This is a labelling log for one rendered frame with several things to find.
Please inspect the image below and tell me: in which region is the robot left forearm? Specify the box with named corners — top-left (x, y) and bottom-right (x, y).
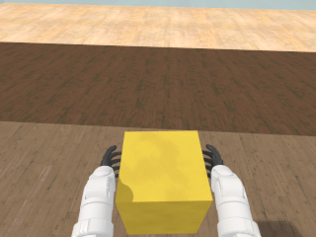
top-left (71, 166), bottom-right (116, 237)

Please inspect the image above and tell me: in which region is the robot right forearm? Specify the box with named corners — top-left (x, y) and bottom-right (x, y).
top-left (210, 165), bottom-right (262, 237)

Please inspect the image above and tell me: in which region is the robot right hand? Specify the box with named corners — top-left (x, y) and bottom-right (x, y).
top-left (201, 144), bottom-right (224, 178)

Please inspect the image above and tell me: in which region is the robot left hand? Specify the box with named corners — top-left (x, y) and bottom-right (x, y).
top-left (100, 145), bottom-right (122, 178)

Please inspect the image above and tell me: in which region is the carton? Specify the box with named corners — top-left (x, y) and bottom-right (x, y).
top-left (115, 130), bottom-right (213, 235)

